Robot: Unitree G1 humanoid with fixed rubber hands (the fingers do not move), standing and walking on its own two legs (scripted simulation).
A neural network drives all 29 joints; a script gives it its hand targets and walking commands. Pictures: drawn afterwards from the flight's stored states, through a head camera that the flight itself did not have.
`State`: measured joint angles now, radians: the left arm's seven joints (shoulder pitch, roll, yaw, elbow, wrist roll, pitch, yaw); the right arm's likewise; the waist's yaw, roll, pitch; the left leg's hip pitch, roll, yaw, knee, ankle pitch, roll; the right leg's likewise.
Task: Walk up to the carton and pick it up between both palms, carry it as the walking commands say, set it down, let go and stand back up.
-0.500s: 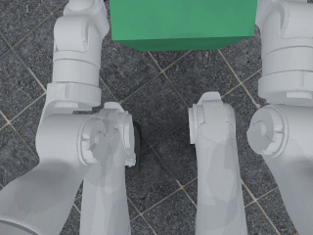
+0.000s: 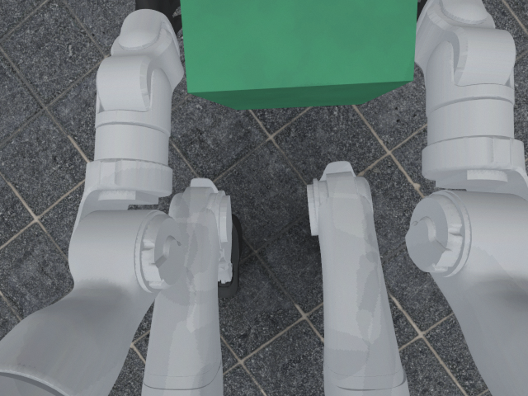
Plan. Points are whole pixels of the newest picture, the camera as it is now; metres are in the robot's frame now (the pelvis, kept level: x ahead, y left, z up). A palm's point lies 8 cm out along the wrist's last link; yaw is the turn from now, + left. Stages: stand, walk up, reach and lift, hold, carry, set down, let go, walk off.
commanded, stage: reach and lift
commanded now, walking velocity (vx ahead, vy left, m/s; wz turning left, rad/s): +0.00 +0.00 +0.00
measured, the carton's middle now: (296, 16) +0.55 -0.07 -0.11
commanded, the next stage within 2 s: none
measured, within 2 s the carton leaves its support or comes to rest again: neither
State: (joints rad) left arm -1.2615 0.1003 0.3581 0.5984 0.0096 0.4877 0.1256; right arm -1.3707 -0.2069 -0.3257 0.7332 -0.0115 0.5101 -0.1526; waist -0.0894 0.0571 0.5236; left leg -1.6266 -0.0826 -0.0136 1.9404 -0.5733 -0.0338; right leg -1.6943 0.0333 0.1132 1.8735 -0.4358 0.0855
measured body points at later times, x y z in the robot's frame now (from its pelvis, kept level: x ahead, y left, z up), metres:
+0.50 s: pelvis +0.00 +0.00 +0.06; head +0.27 -0.04 +0.41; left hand +0.53 +0.09 +0.02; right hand +0.52 -0.21 +0.02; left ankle +0.14 +0.12 -0.43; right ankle +0.18 -0.15 -0.43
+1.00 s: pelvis +0.00 +0.00 +0.12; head +0.24 -0.04 +0.49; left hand +0.50 +0.09 +0.09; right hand +0.49 -0.21 +0.09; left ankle +0.14 +0.12 -0.43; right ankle +0.18 -0.15 -0.43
